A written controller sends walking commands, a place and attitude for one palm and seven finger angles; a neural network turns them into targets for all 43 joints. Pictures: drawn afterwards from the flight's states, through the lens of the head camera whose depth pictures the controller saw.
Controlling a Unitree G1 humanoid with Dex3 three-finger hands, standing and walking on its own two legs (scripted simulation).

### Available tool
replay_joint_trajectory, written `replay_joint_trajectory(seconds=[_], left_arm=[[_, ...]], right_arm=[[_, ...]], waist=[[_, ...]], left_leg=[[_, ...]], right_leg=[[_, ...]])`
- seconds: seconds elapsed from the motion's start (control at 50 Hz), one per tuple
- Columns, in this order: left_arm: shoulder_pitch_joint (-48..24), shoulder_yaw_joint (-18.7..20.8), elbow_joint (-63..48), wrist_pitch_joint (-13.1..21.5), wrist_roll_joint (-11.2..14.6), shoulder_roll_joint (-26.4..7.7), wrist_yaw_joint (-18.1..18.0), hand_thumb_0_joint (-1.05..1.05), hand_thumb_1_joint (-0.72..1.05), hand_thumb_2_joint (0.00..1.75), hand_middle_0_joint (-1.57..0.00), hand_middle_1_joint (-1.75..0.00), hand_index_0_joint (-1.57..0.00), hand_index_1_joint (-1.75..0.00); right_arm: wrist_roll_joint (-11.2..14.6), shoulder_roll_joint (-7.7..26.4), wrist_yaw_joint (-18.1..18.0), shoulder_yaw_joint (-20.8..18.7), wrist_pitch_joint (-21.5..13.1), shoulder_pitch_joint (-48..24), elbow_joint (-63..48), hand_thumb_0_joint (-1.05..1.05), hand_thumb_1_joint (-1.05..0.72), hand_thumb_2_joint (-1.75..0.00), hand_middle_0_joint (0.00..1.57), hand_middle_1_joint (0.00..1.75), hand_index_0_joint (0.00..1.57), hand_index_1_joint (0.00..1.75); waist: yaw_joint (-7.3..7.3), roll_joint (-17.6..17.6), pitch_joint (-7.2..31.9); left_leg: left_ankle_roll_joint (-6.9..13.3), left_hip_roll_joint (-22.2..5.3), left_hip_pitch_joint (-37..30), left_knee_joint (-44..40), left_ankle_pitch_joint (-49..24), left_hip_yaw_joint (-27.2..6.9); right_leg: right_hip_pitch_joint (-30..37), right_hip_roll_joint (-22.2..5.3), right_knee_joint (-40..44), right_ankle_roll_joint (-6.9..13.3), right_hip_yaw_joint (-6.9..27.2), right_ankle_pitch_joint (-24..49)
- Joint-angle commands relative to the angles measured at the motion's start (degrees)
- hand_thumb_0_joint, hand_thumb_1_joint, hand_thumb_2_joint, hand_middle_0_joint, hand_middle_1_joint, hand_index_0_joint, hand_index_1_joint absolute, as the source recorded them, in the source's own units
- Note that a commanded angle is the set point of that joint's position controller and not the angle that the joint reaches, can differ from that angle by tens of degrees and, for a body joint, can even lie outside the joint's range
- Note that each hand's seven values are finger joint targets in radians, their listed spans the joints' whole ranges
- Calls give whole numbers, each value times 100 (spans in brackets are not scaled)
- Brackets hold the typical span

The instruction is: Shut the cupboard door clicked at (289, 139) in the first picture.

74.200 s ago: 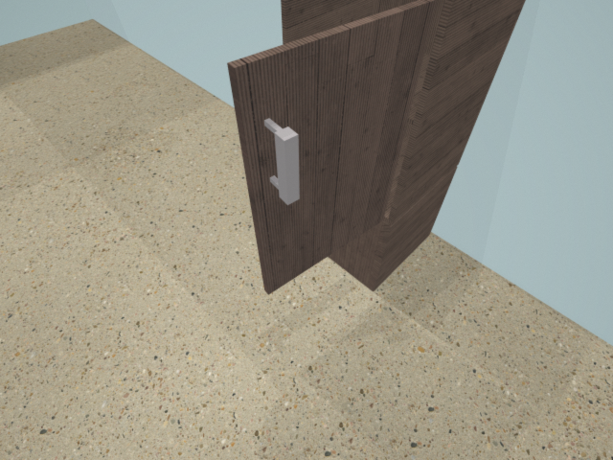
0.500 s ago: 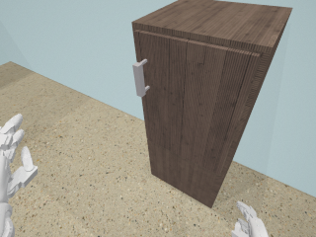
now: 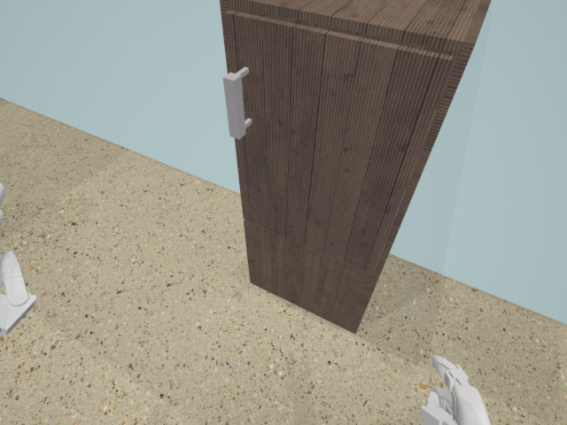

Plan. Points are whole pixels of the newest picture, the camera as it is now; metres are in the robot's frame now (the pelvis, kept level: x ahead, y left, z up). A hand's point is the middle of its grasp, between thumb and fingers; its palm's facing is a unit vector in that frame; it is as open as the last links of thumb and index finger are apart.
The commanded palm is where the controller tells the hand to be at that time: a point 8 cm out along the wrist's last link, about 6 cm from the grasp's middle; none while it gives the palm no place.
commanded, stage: step back with the hand held close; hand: left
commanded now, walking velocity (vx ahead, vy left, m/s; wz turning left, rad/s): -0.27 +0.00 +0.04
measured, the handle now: (240, 103) +0.71 +0.13 +0.10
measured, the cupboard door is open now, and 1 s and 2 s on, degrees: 0 0 0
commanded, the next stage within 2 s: stop stepping back and stand still in 0.88 s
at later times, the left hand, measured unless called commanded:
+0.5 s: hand out of the picture +0.13 +0.28 +0.18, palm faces +0.51 -0.72 -0.47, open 7.4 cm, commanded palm +0.06 +0.30 +0.19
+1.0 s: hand out of the picture +0.01 +0.29 +0.19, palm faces +0.52 -0.75 -0.40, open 7.4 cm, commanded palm -0.04 +0.32 +0.19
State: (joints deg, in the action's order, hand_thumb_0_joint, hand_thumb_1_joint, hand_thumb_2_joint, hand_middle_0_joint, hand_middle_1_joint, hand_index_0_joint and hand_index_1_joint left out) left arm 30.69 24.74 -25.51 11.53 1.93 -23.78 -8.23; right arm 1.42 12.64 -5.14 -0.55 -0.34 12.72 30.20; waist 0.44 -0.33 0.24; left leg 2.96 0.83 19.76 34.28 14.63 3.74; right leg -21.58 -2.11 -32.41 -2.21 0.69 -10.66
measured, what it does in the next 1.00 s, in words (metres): walks backwards: right foot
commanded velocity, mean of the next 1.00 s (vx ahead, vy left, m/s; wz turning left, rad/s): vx -0.35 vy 0.01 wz -0.03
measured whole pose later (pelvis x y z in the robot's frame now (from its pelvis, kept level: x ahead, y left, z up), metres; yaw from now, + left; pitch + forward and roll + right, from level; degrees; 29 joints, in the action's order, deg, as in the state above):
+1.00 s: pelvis -0.17 +0.01 -0.01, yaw +2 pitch +1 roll -4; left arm 29.2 27.0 -30.3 16.8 3.9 -25.1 -8.8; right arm -0.8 8.6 -2.7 -0.2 -7.2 9.4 37.2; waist -2.8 -0.3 1.2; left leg -1.4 -4.8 34.9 33.0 9.9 6.5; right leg -12.1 2.5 -31.2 0.7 -0.7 -20.6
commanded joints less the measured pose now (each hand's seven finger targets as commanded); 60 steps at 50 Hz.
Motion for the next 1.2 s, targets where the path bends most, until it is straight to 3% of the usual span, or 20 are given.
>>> replay_joint_trajectory(seconds=[0.0,0.2,0.32,0.38,0.46,0.62,0.68,0.72,0.74,0.78,0.88,0.92,0.94,0.96,0.98,1.0,1.08,1.12,1.14,1.18], left_arm=[[-500,732,-1241,471,-88,-908,-151,0,90,90,-20,-30,-20,-30],[-686,713,-1378,672,-61,-1010,-287,0,90,90,-20,-30,-20,-30],[-345,1070,-1572,838,-81,-1086,-276,0,90,90,-20,-30,-20,-30],[-214,1220,-1185,860,-175,-1104,-150,0,90,90,-20,-30,-20,-30],[-381,792,-1191,936,12,-888,-48,0,90,90,-20,-30,-20,-30],[-384,931,-1713,873,11,-1316,-251,0,90,90,-20,-30,-20,-30],[-386,1034,-1691,893,45,-1366,-281,0,90,90,-20,-30,-20,-30],[-381,1066,-1645,926,30,-1151,-242,0,90,90,-20,-30,-20,-30],[-553,1171,-1707,917,25,-1268,-191,0,90,90,-20,-30,-20,-30],[-630,1186,-1761,947,149,-1390,-148,0,90,90,-20,-30,-20,-30],[-146,735,-1444,737,309,-1053,-93,0,90,90,-20,-30,-20,-30],[-545,698,-1670,843,255,-1197,-47,0,90,90,-20,-30,-20,-30],[-759,768,-1735,887,202,-1396,-103,0,90,90,-20,-30,-20,-30],[-1220,864,-1822,907,79,-1630,-193,0,90,90,-20,-30,-20,-30],[-1281,678,-1436,691,49,-1449,-167,0,90,90,-20,-30,-20,-30],[-1155,278,-1136,470,24,-990,-163,0,90,90,-20,-30,-20,-30],[-1538,499,-1104,295,-20,-1198,-230,0,90,90,-20,-30,-20,-30],[-1221,531,-1553,395,1,-1124,-221,0,90,90,-20,-30,-20,-30],[-971,664,-1648,414,33,-1200,-222,0,90,90,-20,-30,-20,-30],[-651,930,-2218,447,148,-1403,-137,0,90,90,-20,-30,-20,-30]], right_arm=[[-36,811,-65,-279,-443,-463,-841,0,-90,-90,20,30,20,30],[-136,671,26,-213,-643,-318,-564,0,-90,-90,20,30,20,30],[-99,783,-18,-278,-782,-443,-607,0,-90,-90,20,30,20,30],[-142,899,0,-368,-873,-536,-627,0,-90,-90,20,30,20,30],[-147,701,58,-293,-923,-400,-383,0,-90,-90,20,30,20,30],[-167,478,93,-257,-653,-428,-319,0,-90,-90,20,30,20,30],[-145,603,29,-291,-590,-419,-366,0,-90,-90,20,30,20,30],[-167,765,-30,-288,-738,-557,-462,0,-90,-90,20,30,20,30],[-213,721,-45,-352,-816,-656,-446,0,-90,-90,20,30,20,30],[-164,602,42,-443,-934,-670,-330,0,-90,-90,20,30,20,30],[-139,547,187,-377,-1009,-616,-162,0,-90,-90,20,30,20,30],[-222,481,187,-322,-960,-476,-44,0,-90,-90,20,30,20,30],[-223,359,162,-273,-902,-475,48,0,-90,-90,20,30,20,30],[-341,324,139,-193,-897,-569,88,0,-90,-90,20,30,20,30],[-295,417,147,-222,-889,-586,142,0,-90,-90,20,30,20,30],[-189,415,103,-191,-787,-504,61,0,-90,-90,20,30,20,30],[-104,610,-75,-146,-705,-558,-102,0,-90,-90,20,30,20,30],[-50,717,-85,-164,-865,-508,-357,0,-90,-90,20,30,20,30],[-38,678,-53,-183,-937,-452,-439,0,-90,-90,20,30,20,30],[-209,533,20,-156,-1028,-456,-304,0,-90,-90,20,30,20,30]], waist=[[-11,-522,339],[71,185,304],[-19,-1041,744],[-59,-1233,422],[37,-265,438],[143,641,653],[206,-190,459],[118,-1855,541],[-3,-2053,771],[-67,-1104,1164],[-34,-1525,918],[19,-468,760],[5,668,669],[-35,1031,413],[-119,1437,627],[11,1243,244],[124,-110,86],[-36,-1388,540],[-65,-1088,804],[42,-1966,837]], left_leg=[[321,-896,2494,-1591,2326,-1032],[-13,-336,913,-250,1680,-801],[362,-1311,2453,-1895,2103,-1690],[553,-1650,3479,-2047,3035,-1801],[100,-896,1634,-951,1166,-1175],[-313,-133,-416,824,794,-551],[-160,-492,-279,-285,1345,-1153],[305,-1737,1778,-2715,3514,-2609],[410,-2127,2494,-3148,3474,-2815],[246,-1918,1134,-2506,1956,-2075],[-364,-1651,338,-2452,1700,-898],[-699,-1140,-406,-1038,963,-311],[-810,-626,-993,911,428,-49],[-784,-330,-683,2013,837,-48],[-690,-117,-281,2842,1070,-374],[-559,-329,329,2760,821,-625],[-388,-211,-389,-450,5,-300],[-110,-1061,-648,-1519,-855,-1330],[-71,-1326,-1041,-1670,-1315,-1674],[-433,-1743,-949,-2770,810,-2660]], right_leg=[[2087,56,-531,141,327,195],[-121,-607,1025,527,997,-1932],[1902,388,-1208,112,88,114],[2528,628,-1605,52,207,-160],[1044,119,-170,375,879,499],[-1399,-949,1479,801,1465,-1610],[-1540,-299,891,497,720,-1968],[457,792,-1568,131,-78,-1605],[1303,967,-2898,129,-110,-1593],[681,841,-2905,197,-30,-1970],[952,651,-36,361,-560,-2104],[186,-170,1642,695,444,-1914],[-1105,-1306,2385,1166,1982,-1912],[-1458,-1944,2567,1381,2077,-747],[-1468,-1851,2288,1498,2094,-1134],[-890,-1573,1781,1311,1552,-411],[-135,-737,654,668,547,259],[261,181,-205,221,94,-413],[187,420,-495,166,-92,-661],[-177,486,-1700,119,120,-1859]])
